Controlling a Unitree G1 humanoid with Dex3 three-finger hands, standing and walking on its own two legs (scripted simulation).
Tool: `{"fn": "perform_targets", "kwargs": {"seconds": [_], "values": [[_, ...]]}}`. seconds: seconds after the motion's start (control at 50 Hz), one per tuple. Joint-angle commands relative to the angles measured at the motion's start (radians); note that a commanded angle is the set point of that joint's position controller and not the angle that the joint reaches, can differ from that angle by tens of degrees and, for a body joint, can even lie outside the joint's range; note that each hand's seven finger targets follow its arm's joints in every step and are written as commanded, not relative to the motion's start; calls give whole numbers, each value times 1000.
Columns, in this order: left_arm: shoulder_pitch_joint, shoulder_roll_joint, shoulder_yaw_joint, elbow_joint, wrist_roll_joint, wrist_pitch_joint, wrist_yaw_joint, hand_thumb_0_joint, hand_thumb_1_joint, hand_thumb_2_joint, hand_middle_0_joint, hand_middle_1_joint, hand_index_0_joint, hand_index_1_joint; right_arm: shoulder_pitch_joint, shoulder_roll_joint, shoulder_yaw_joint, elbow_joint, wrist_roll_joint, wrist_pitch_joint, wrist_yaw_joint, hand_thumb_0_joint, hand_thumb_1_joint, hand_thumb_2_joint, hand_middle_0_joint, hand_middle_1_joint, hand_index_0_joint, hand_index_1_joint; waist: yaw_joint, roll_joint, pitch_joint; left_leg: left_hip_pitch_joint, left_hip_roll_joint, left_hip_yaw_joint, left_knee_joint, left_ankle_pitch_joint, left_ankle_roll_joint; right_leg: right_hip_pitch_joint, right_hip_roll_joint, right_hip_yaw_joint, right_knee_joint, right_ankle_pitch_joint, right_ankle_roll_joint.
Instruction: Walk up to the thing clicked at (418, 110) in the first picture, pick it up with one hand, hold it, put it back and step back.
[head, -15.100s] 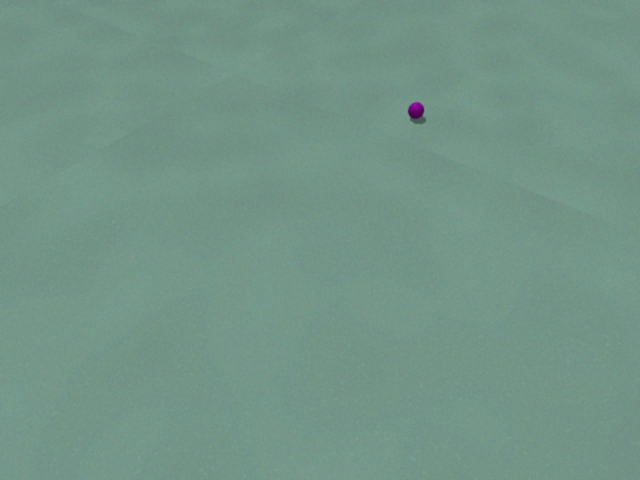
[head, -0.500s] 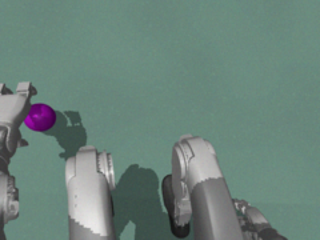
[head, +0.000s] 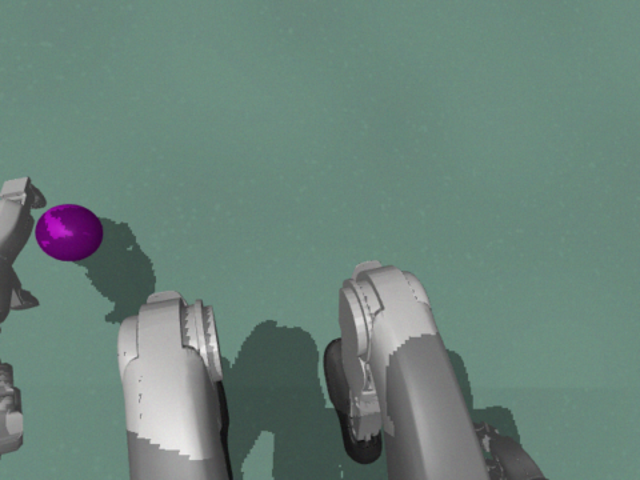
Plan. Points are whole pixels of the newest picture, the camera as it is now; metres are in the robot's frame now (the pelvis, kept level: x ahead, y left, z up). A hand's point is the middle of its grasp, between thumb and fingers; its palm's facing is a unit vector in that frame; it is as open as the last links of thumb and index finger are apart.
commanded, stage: rest palm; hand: left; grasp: from above
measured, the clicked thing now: (70, 232) +0.43 +0.31 -0.28
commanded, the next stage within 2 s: close in 1.38 s
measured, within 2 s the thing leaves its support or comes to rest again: neither
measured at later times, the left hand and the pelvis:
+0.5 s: hand (65, 234) +0.43 +0.31 -0.25, palm faces -0.41 -0.10 -0.90, open 14.0 cm; pelvis +0.01 +0.01 -0.03, yaw -3 degrees
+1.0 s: hand (73, 245) +0.41 +0.30 -0.26, palm faces -0.44 -0.12 -0.89, open 13.9 cm; pelvis +0.00 +0.01 -0.03, yaw -5 degrees
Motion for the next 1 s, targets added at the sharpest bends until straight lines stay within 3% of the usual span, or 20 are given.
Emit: {"fn": "perform_targets", "kwargs": {"seconds": [0.0,0.04,0.06,0.14,0.16,0.22,0.32,0.38,0.4,0.44,0.46,0.48,0.5,0.56,0.62,0.72,0.8,0.88,0.94,0.98], "values": [[-307,226,9,-116,20,-113,79,0,-519,958,-55,-1048,-81,-1020,173,-246,-74,-7,-15,-18,-23,0,-898,-894,200,300,200,300,-47,196,-636,453,-7,68,-196,131,44,317,26,-61,-246,155,-53],[-316,227,12,-62,60,-132,126,0,-493,952,-48,-1046,-73,-1019,167,-258,-70,2,-27,-19,-24,0,-894,-896,200,300,200,300,-60,222,-624,488,-5,59,-203,130,37,277,26,-77,-228,148,-53],[-332,203,-13,-20,79,-136,149,0,-495,952,-47,-1041,-71,-1015,162,-259,-68,7,-33,-21,-22,0,-894,-896,200,300,200,300,-73,223,-604,482,-2,55,-202,121,35,252,27,-87,-219,143,-54],[-373,252,13,93,152,-121,252,0,-488,948,-44,-1040,-69,-1013,133,-273,-49,22,-58,-38,-13,0,-893,-896,200,300,200,300,-80,273,-581,517,1,51,-203,140,31,200,32,-108,-180,158,-51],[-366,283,41,107,166,-108,279,0,-493,957,-46,-1038,-67,-1015,130,-282,-46,28,-66,-42,-11,0,-892,-897,200,300,200,300,-77,283,-581,519,1,51,-200,157,30,204,30,-114,-173,172,-45],[-380,292,48,143,188,-58,336,0,-491,948,-43,-1034,-66,-1010,94,-282,-37,27,-87,-59,7,0,-892,-897,200,300,200,300,-84,349,-589,546,5,51,-203,164,23,182,36,-126,-140,180,-47],[-395,296,41,165,162,35,362,0,-486,927,-42,-1049,-72,-1016,66,-289,-24,17,-95,-95,37,0,-897,-898,200,299,200,299,-102,412,-594,537,9,49,-184,173,23,181,37,-126,-114,214,-44],[-349,349,97,117,123,68,350,0,-499,937,-43,-1034,-66,-1008,72,-290,-21,3,-89,-103,51,0,-897,-899,200,299,199,299,-74,403,-634,522,9,58,-165,207,28,245,38,-119,-118,251,-45],[-289,315,83,154,113,83,335,0,-506,938,-43,-1032,-66,-1008,64,-283,-16,-3,-87,-102,54,0,-898,-899,200,299,199,299,-62,391,-645,522,7,61,-169,222,28,262,38,-114,-127,263,-45],[-303,302,66,145,91,90,304,0,-492,921,-40,-1045,-71,-1011,79,-283,-11,-5,-86,-106,64,0,-898,-899,200,299,200,299,-82,375,-631,502,8,59,-156,233,32,283,38,-113,-123,280,-43],[-304,297,53,144,77,90,290,0,-498,923,-39,-1043,-69,-1011,77,-281,-13,-5,-82,-109,66,0,-898,-899,200,299,200,299,-85,357,-620,476,11,53,-152,215,35,279,40,-114,-127,270,-46],[-306,333,88,110,72,83,280,0,-501,931,-41,-1033,-67,-1005,98,-293,-17,-17,-87,-113,67,0,-897,-898,200,299,200,299,-94,351,-645,500,10,49,-146,249,36,303,37,-118,-124,298,-42],[-284,336,79,116,61,79,268,0,-493,916,-39,-1047,-72,-1012,83,-290,-10,-24,-77,-114,68,0,-899,-899,200,299,200,299,-71,351,-640,480,8,46,-157,228,36,308,38,-113,-130,277,-50],[-247,374,119,129,48,56,245,0,-491,933,-45,-1050,-74,-1018,123,-306,-10,-13,-82,-106,68,0,-898,-899,200,300,200,300,-83,287,-618,419,11,50,-135,220,45,357,41,-107,-154,285,-46],[-277,333,86,131,40,13,222,0,-494,940,-46,-1047,-72,-1019,135,-303,2,-13,-87,-106,69,0,-898,-899,200,300,200,300,-112,262,-603,407,11,41,-126,207,47,370,45,-111,-162,277,-44],[-291,392,99,167,77,-64,235,0,-490,942,-46,-1033,-70,-1008,154,-320,22,-8,-98,-103,66,0,-896,-899,200,300,200,300,-122,256,-556,404,14,28,-123,166,43,361,49,-123,-164,231,-43],[-328,343,39,191,100,-100,284,0,-474,976,-58,-1034,-75,-1015,117,-322,47,-5,-117,-115,67,0,-893,-898,200,300,200,300,-136,269,-536,426,17,18,-126,146,35,320,57,-143,-156,205,-45],[-325,373,35,217,144,-79,355,0,-472,951,-53,-1020,-74,-997,102,-336,55,14,-138,-138,70,0,-891,-898,200,300,200,300,-130,317,-524,447,18,22,-135,145,28,300,63,-147,-149,196,-47],[-312,347,23,237,147,-38,401,0,-480,1022,-69,-1042,-75,-1034,73,-342,52,27,-147,-160,80,0,-894,-899,200,300,200,300,-125,335,-530,466,23,18,-135,173,22,290,68,-151,-139,224,-49],[-319,347,21,236,143,-9,427,0,-485,981,-61,-1049,-76,-1032,66,-342,53,30,-148,-169,88,0,-897,-900,200,300,200,300,-123,360,-515,446,22,20,-148,162,22,288,69,-148,-143,219,-52]]}}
